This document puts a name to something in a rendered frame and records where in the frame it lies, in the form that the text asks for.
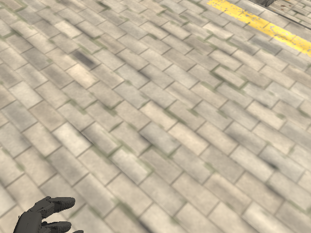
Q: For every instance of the left robot hand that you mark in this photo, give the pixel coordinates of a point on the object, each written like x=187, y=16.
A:
x=31, y=221

